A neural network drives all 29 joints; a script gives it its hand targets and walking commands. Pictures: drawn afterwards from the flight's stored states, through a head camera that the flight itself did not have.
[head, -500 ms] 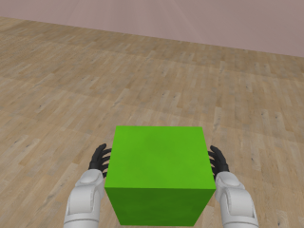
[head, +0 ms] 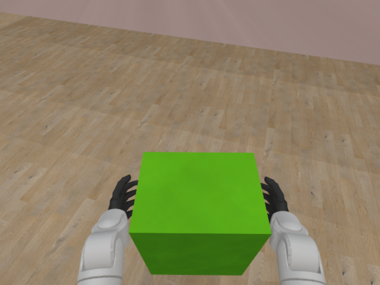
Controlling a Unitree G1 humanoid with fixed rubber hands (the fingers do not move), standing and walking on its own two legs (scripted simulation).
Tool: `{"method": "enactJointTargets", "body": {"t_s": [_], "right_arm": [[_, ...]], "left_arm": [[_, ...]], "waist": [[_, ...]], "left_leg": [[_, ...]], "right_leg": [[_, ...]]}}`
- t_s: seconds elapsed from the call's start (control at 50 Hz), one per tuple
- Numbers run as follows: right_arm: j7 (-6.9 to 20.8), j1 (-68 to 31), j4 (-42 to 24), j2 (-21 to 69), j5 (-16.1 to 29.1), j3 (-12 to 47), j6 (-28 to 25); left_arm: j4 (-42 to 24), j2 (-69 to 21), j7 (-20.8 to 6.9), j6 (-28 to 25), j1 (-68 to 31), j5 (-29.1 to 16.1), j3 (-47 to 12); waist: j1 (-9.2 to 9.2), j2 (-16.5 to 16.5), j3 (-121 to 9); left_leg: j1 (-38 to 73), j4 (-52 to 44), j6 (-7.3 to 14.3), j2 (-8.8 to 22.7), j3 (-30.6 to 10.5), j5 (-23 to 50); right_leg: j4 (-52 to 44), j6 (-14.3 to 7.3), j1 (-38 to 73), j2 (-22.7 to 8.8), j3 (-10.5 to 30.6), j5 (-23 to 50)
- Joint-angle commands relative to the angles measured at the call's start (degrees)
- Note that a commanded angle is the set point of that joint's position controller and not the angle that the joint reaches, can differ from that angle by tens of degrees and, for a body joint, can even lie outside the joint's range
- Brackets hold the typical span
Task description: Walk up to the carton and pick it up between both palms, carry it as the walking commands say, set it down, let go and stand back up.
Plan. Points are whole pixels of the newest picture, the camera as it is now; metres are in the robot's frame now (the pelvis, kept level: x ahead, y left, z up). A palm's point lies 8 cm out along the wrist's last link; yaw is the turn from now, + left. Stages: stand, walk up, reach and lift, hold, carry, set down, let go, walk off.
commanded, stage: carry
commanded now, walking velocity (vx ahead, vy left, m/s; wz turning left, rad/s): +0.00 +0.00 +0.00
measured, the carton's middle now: (197, 219) +0.29 +0.01 -0.04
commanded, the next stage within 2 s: none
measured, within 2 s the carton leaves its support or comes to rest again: neither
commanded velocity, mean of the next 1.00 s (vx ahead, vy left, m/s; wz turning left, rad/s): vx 0.00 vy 0.00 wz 0.00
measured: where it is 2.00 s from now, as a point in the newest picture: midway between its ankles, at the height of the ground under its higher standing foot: outside the picture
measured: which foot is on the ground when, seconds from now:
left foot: down 0.00-1.00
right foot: down 0.00-1.00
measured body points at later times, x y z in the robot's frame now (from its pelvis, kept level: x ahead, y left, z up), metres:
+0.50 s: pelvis +0.00 +0.01 +0.00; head -0.01 +0.01 +0.45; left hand +0.27 +0.18 +0.02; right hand +0.28 -0.14 +0.02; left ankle +0.02 +0.12 -0.73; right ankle +0.06 -0.09 -0.73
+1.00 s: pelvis +0.01 +0.01 +0.00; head +0.00 +0.02 +0.45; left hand +0.28 +0.19 +0.02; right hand +0.29 -0.14 +0.02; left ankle +0.02 +0.12 -0.73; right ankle +0.06 -0.09 -0.73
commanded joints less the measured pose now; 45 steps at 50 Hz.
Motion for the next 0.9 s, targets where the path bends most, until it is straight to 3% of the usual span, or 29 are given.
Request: {"method": "enactJointTargets", "body": {"t_s": [0.0,0.02,0.06,0.08,0.12,0.14,0.18,0.22,0.28,0.32,0.34,0.36,0.38,0.42,0.46,0.5,0.52,0.54,0.56,0.58,0.6,0.64,0.66,0.7,0.74,0.76,0.8,0.84,0.88], "right_arm": [[7.7,-17.2,1.4,31.4,5.2,26.4,-0.3],[8.1,-18.3,6.7,28.6,3.5,23.6,-1.4],[8.4,-23.5,2.8,30.4,5.7,25.5,-3.5],[7.3,-25.6,-8.4,31.9,9.4,26.0,-3.4],[8.4,-22.5,5.8,32.5,4.6,25.2,-3.1],[6.7,-24.6,-14.1,37.4,12.0,30.7,-2.7],[6.3,-21.4,-9.6,37.4,10.3,28.8,-1.2],[7.4,-17.8,0.7,34.5,6.9,26.5,-0.5],[7.6,-19.5,-3.9,34.5,7.6,29.4,-0.6],[6.9,-23.3,-11.1,33.5,10.1,27.4,-1.1],[8.2,-20.9,0.5,32.8,6.5,26.4,-1.1],[7.6,-21.7,-4.6,33.9,8.3,26.8,-1.5],[7.9,-17.1,0.8,32.7,5.6,26.4,-1.0],[8.5,-21.3,-3.2,36.1,8.2,29.9,-1.4],[8.6,-22.4,0.9,33.1,6.0,27.4,-2.0],[8.0,-19.6,-5.3,36.5,8.4,29.8,-1.3],[8.4,-19.2,-8.9,39.5,9.9,31.2,-0.8],[8.3,-19.8,-3.2,37.3,7.6,28.7,-1.3],[8.0,-21.7,-8.2,37.3,9.3,29.9,-1.0],[8.6,-19.5,-1.1,37.3,7.3,29.2,-0.5],[8.0,-22.3,-10.2,37.9,9.6,30.8,-0.4],[8.4,-20.5,2.6,33.1,5.4,25.6,-1.2],[8.5,-19.8,-5.2,36.8,7.2,31.1,-0.5],[9.2,-20.3,-1.3,38.0,7.2,29.9,-0.8],[9.0,-23.6,-2.9,37.8,8.2,29.9,-0.1],[8.8,-23.6,-8.5,40.8,10.4,33.0,0.4],[8.5,-23.0,-4.5,34.7,7.8,28.3,-0.9],[8.9,-23.2,-9.1,40.6,9.5,33.7,-0.1],[8.7,-18.3,-1.7,36.7,6.9,27.9,0.0]], "left_arm": [[4.8,-28.5,-7.5,0.5,-15.9,-3.8,-27.9],[7.9,-25.1,-8.0,-0.9,-20.1,-2.9,-25.2],[3.7,-26.3,-8.2,-3.3,-26.0,-5.2,-26.5],[-8.7,-28.6,-6.8,-3.3,-28.1,-8.2,-28.6],[6.3,-29.4,-8.1,-3.0,-26.5,-5.4,-28.2],[-13.0,-34.5,-6.7,-2.1,-26.8,-12.0,-33.5],[-10.6,-33.5,-6.4,-0.8,-24.9,-10.5,-32.5],[-1.7,-29.7,-6.8,-0.3,-23.1,-6.5,-30.2],[-0.2,-31.9,-7.6,0.5,-17.3,-6.5,-31.5],[-10.2,-30.0,-6.7,-0.7,-23.7,-8.8,-29.6],[1.7,-29.5,-7.7,-0.4,-22.0,-5.7,-29.4],[-6.5,-29.4,-7.0,-1.2,-27.1,-8.2,-30.5],[0.7,-29.2,-7.5,-0.4,-19.5,-5.5,-30.0],[-3.1,-32.6,-7.8,-0.8,-23.4,-7.7,-32.9],[4.2,-30.2,-8.5,-1.0,-22.1,-5.4,-29.4],[-4.3,-33.4,-8.2,-0.8,-22.3,-8.7,-32.7],[-11.6,-36.3,-8.3,-0.5,-24.6,-11.3,-37.0],[-4.4,-34.4,-8.6,-0.6,-23.9,-9.3,-34.5],[-10.2,-33.4,-8.5,-0.5,-26.4,-10.8,-35.0],[-3.3,-32.8,-9.0,0.0,-24.9,-8.7,-34.1],[-9.2,-34.9,-8.2,0.4,-25.4,-10.3,-35.6],[2.7,-29.1,-8.7,-0.2,-24.2,-5.9,-29.1],[-1.1,-34.0,-8.9,0.5,-17.8,-7.3,-33.5],[-2.1,-34.3,-8.9,-0.3,-22.9,-7.9,-34.4],[-2.6,-33.3,-9.0,0.2,-25.8,-8.3,-32.3],[-8.6,-36.7,-8.7,0.9,-25.7,-10.5,-36.1],[-2.1,-31.1,-8.8,-0.2,-21.7,-7.2,-30.0],[-5.1,-37.3,-9.2,1.0,-19.7,-9.1,-36.1],[-5.3,-32.1,-8.6,-0.1,-24.5,-8.4,-32.6]], "waist": [[0.4,0.4,-13.1],[0.25,1.1,-9.6],[-0.09,-4.1,-7.1],[-0.07,0.3,-7.5],[-0.31,-3.8,-5.0],[-0.44,-0.8,-9.9],[-0.02,1.1,-16.5],[0.13,1.4,-13.3],[0.66,1.5,-14.1],[0.2,1.5,-15.1],[0.29,2.5,-11.3],[0.23,1.8,-11.3],[0.68,2.2,-12.2],[0.54,2.3,-11.0],[0.63,-2.0,-8.5],[0.33,-2.6,-12.3],[0.56,1.5,-12.1],[0.43,2.1,-13.7],[0.4,-0.6,-13.3],[0.42,-0.5,-14.0],[0.35,1.4,-12.8],[0.3,-0.2,-11.3],[1.17,-0.5,-10.4],[0.85,3.4,-10.7],[0.65,-4.2,-10.5],[1.02,-0.2,-10.3],[0.9,-1.3,-13.0],[1.02,0.2,-11.4],[0.64,-1.7,-13.0]], "left_leg": [[2.5,-3.8,0.3,4.8,-3.0,3.7],[1.5,-3.6,0.5,4.9,-3.5,2.4],[-0.8,-3.6,-0.4,3.8,-3.7,-0.8],[0.6,-5.0,0.1,3.6,-4.1,-2.9],[-0.3,-3.9,-0.1,2.1,-2.8,-5.3],[1.8,-4.7,0.2,4.5,-4.2,0.4],[2.1,-4.7,1.1,5.3,-4.2,3.4],[2.3,-4.2,0.3,4.8,-3.2,1.2],[2.0,-5.1,1.6,4.9,-4.2,3.1],[3.2,-4.4,1.6,5.5,-4.9,4.6],[2.0,-5.4,1.1,5.4,-4.1,2.3],[0.9,-5.9,1.1,4.9,-4.8,2.1],[1.0,-6.7,1.5,4.8,-4.7,0.5],[1.5,-7.6,1.9,5.7,-6.5,-1.5],[-0.1,-6.7,1.0,5.8,-5.6,2.1],[3.3,-5.6,0.6,5.3,-4.5,2.2],[3.1,-7.0,0.9,5.5,-5.1,1.9],[3.3,-6.2,1.1,5.4,-4.3,3.4],[3.9,-5.6,1.1,5.5,-4.7,5.2],[3.6,-6.3,1.5,5.5,-4.6,3.5],[3.8,-6.0,1.5,4.9,-4.1,2.4],[3.2,-5.2,1.3,4.7,-4.3,2.1],[3.0,-6.5,0.9,5.1,-4.1,1.5],[2.6,-6.6,1.2,5.0,-4.6,3.0],[2.4,-4.9,1.0,5.2,-4.4,2.4],[1.9,-5.8,1.0,5.3,-4.6,4.3],[2.2,-5.1,1.3,4.8,-4.3,4.0],[4.1,-4.6,0.4,5.7,-4.9,8.7],[3.3,-4.7,1.1,4.4,-4.1,3.4]], "right_leg": [[-4.8,1.1,8.8,-7.5,8.0,5.8],[-7.3,1.8,6.9,-7.5,8.5,0.8],[-10.4,2.5,4.6,-7.1,9.3,-9.5],[-10.2,2.1,3.2,-7.2,9.6,-11.4],[-12.9,2.0,-1.2,-7.8,11.1,-20.5],[-8.9,2.4,4.4,-6.9,8.6,-9.5],[-5.3,2.0,10.7,-6.4,6.8,0.2],[-6.3,1.4,7.7,-7.2,8.4,-2.9],[-5.4,1.5,8.8,-6.8,6.6,-1.0],[-6.3,1.6,9.4,-6.9,7.7,1.5],[-5.7,1.9,7.5,-6.9,7.4,-0.5],[-5.8,1.8,8.0,-6.9,7.6,-1.7],[-5.9,1.5,7.8,-7.0,6.9,-3.1],[-5.5,1.5,6.1,-6.5,8.0,-5.3],[-5.6,2.1,6.9,-6.4,7.9,-1.7],[-6.1,2.3,6.7,-6.7,7.6,-2.1],[-5.0,1.8,7.8,-6.7,7.7,-1.6],[-5.1,2.1,9.7,-7.1,7.7,0.4],[-4.9,2.1,10.1,-7.4,7.4,1.7],[-5.2,2.0,10.1,-7.5,7.8,-0.1],[-6.0,1.6,7.1,-7.0,8.3,-1.8],[-6.6,2.0,7.3,-7.2,8.2,-2.2],[-6.8,1.6,7.2,-7.5,8.4,-2.7],[-5.0,1.2,7.8,-7.5,7.8,-0.9],[-7.3,1.7,7.2,-6.4,8.2,-1.5],[-5.4,1.6,8.0,-6.9,8.0,0.4],[-4.8,1.6,10.0,-6.8,7.1,1.4],[-4.2,2.1,8.4,-7.3,7.3,6.5],[-6.1,1.7,8.7,-6.7,7.4,1.6]]}}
